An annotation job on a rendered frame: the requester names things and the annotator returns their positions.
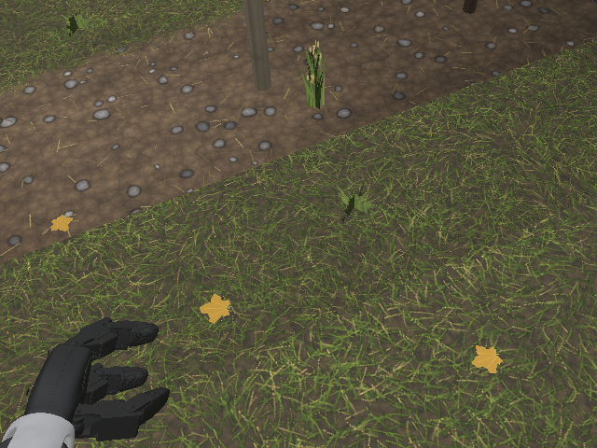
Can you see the robot left forearm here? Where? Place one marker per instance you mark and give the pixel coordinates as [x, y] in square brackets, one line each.
[39, 430]

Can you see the left robot hand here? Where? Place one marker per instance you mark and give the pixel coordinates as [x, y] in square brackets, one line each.
[68, 386]

